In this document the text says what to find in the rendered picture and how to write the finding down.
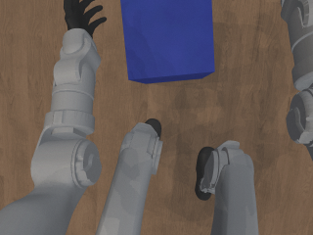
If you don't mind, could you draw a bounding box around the left robot shin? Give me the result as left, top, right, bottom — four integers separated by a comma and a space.
118, 122, 157, 157

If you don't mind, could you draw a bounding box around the robot left upper arm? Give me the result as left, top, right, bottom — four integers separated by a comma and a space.
0, 138, 102, 235

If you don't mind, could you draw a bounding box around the robot right upper arm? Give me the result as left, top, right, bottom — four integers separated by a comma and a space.
286, 87, 313, 162

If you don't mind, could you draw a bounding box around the left robot forearm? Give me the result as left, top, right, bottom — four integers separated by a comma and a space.
30, 28, 101, 178

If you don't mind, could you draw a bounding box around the right robot forearm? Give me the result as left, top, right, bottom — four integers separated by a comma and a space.
280, 0, 313, 91

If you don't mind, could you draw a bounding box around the robot right foot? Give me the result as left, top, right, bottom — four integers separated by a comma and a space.
195, 146, 214, 201

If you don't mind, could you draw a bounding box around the carton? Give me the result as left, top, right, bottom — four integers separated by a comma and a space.
120, 0, 215, 84

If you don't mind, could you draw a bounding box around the left robot hand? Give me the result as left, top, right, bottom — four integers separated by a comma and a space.
64, 0, 107, 39

